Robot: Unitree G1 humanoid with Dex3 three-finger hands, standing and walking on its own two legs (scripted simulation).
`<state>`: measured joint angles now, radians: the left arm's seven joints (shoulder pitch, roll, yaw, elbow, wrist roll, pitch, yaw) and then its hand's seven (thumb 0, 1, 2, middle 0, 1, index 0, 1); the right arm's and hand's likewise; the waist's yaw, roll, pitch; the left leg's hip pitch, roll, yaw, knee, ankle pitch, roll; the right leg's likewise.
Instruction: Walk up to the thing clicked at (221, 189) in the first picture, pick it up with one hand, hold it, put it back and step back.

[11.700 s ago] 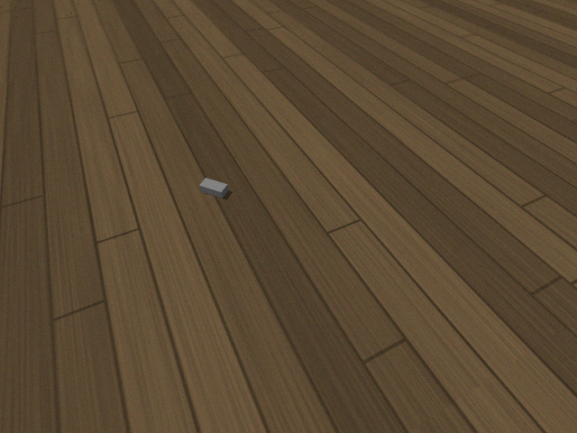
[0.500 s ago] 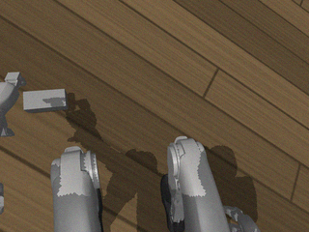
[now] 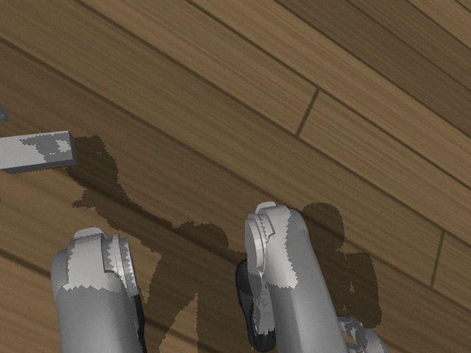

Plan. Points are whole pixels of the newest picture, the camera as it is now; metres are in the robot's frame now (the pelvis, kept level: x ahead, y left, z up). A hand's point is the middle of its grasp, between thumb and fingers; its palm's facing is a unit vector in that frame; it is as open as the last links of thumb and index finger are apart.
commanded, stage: rise first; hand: left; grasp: from above
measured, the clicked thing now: (39, 152) +0.49 +0.32 -0.31
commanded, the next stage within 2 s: approach in 1.70 s
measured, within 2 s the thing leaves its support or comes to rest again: neither
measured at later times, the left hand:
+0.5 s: hand out of the picture +0.44 +0.35 -0.19, palm faces -0.44 -0.11 -0.89, open 14.2 cm
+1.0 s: hand out of the picture +0.45 +0.36 -0.20, palm faces -0.45 -0.11 -0.89, open 14.3 cm
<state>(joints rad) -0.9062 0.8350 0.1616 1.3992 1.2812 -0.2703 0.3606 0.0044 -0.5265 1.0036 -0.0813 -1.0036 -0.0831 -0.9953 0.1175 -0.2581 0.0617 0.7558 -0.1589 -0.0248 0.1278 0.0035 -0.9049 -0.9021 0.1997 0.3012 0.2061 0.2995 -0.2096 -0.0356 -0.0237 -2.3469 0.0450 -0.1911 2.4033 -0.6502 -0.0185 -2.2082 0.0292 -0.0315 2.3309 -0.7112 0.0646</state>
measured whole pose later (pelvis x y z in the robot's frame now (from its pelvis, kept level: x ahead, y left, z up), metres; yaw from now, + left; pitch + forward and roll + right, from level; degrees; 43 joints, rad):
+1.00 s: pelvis +0.00 +0.00 -0.02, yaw -2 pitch +31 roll -12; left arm -0.96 0.95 0.18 1.48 1.31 -0.31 0.37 0.00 -0.56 1.04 -0.08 -1.00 -0.07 -1.00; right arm 0.10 -0.27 0.13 0.74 -0.20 -0.02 0.14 0.00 -0.90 -0.90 0.20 0.30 0.21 0.30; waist -0.25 -0.06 0.03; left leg -2.38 0.04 -0.23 2.47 -0.66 -0.02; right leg -2.22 0.04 -0.06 2.37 -0.71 0.07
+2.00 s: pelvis +0.00 +0.00 -0.01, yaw -2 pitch +31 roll -12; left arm -0.99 0.92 0.09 1.44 1.30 -0.29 0.33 0.00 -0.56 1.03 -0.09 -1.01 -0.08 -1.02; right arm 0.12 -0.27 0.14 0.72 -0.18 -0.03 0.15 0.00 -0.90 -0.90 0.20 0.30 0.21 0.30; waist -0.25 -0.05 0.01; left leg -2.38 0.03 -0.22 2.46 -0.65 -0.01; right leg -2.22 0.04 -0.06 2.36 -0.70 0.07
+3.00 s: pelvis -0.01 +0.01 -0.02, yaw -3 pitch +30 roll -13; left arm -1.06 0.95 0.10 1.56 1.33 -0.27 0.41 0.00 -0.54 1.01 -0.11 -0.97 -0.09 -0.97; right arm 0.10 -0.29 0.21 0.66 -0.19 -0.04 0.15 0.00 -0.90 -0.90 0.20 0.30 0.21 0.30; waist -0.32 -0.08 0.07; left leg -2.38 0.03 -0.25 2.47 -0.64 -0.01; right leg -2.21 0.05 -0.08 2.35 -0.68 0.07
